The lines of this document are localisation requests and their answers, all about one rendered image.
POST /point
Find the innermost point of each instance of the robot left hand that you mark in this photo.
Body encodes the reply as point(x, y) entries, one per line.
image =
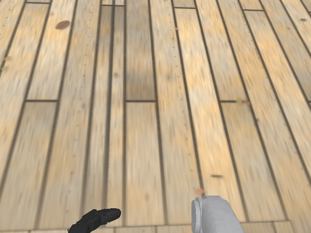
point(93, 219)

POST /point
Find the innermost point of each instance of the robot right thigh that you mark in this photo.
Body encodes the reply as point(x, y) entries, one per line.
point(213, 214)

